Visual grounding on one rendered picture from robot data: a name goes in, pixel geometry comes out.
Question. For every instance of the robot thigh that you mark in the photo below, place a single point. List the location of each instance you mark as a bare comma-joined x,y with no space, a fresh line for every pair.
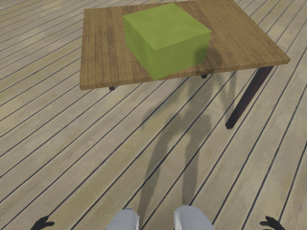
191,218
125,219

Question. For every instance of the robot right hand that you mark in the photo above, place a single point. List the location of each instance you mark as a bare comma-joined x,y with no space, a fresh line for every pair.
273,223

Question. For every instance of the robot right thigh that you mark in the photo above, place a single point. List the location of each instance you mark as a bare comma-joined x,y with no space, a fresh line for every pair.
191,218

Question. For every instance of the table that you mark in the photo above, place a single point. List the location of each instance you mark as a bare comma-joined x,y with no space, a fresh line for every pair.
236,43

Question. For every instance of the robot left hand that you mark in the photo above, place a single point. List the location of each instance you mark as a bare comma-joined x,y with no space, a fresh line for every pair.
41,223

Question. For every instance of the robot left thigh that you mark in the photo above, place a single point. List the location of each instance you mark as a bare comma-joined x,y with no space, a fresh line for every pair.
125,219

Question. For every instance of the carton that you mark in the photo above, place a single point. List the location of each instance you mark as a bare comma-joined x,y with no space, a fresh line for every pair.
166,39

